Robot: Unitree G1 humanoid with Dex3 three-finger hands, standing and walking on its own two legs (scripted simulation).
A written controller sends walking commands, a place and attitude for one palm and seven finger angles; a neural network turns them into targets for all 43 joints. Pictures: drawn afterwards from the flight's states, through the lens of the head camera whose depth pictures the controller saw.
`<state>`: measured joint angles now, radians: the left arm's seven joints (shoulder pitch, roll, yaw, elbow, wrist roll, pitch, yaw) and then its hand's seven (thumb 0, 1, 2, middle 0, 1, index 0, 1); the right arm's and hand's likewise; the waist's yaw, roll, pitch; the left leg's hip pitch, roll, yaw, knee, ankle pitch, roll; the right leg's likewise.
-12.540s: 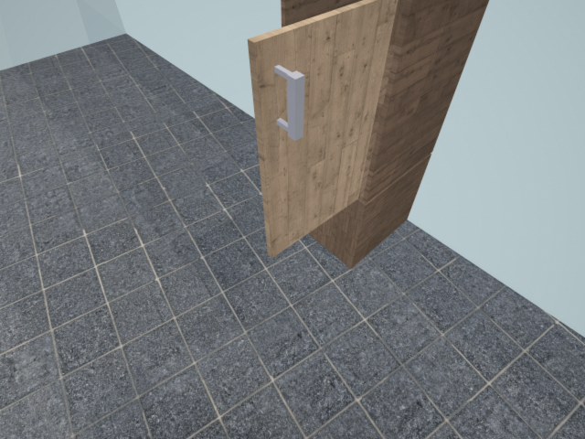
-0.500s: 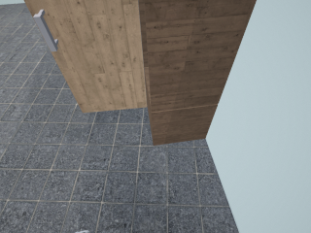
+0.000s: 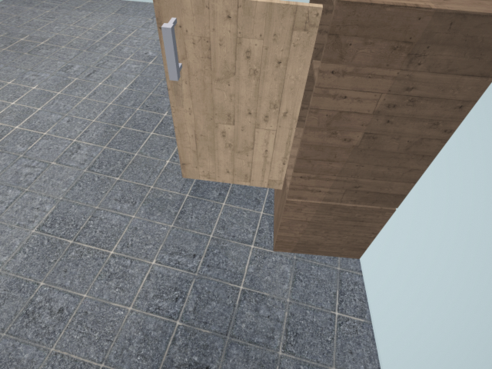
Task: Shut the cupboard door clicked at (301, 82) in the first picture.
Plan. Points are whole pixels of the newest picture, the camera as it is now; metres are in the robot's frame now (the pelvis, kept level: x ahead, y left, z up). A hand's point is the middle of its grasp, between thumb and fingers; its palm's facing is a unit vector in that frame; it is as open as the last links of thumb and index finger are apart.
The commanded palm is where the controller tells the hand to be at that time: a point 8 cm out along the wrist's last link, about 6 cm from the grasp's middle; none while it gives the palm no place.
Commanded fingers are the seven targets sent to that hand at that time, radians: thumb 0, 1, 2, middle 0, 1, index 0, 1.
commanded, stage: take the last steps up to it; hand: left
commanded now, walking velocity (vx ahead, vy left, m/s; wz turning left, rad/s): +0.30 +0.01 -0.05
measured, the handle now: (174, 49) +0.72 +0.26 +0.15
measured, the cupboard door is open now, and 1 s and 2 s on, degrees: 88 88 88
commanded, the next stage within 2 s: come to a stop and stand still in 0.50 s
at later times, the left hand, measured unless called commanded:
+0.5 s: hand (185, 300) +0.27 +0.15 -0.16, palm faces -0.02 -0.98 -0.21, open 7.3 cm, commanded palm none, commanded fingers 0.00 0.90 0.90 -0.20 -0.30 -0.20 -0.30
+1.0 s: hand (178, 299) +0.27 +0.17 -0.18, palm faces +0.04 -0.98 -0.21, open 7.3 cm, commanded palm none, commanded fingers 0.00 0.90 0.90 -0.20 -0.30 -0.20 -0.30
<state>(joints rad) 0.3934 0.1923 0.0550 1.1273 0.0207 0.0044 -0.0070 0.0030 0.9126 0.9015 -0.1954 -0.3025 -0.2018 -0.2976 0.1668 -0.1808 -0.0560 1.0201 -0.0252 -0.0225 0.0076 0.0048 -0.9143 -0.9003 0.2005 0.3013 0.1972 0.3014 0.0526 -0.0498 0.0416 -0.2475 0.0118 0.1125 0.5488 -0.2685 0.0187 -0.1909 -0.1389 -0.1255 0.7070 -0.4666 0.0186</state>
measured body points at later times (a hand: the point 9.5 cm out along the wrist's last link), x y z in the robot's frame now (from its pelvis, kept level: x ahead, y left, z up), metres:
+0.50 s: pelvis +0.16 -0.02 +0.00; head +0.20 -0.05 +0.44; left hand +0.27 +0.20 -0.14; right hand +0.06 -0.23 -0.17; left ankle +0.03 +0.10 -0.67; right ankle +0.20 -0.11 -0.73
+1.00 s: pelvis +0.24 -0.01 +0.00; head +0.30 -0.01 +0.45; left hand +0.27 +0.22 -0.16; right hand +0.35 -0.24 -0.15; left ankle +0.32 +0.10 -0.73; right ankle +0.18 -0.12 -0.68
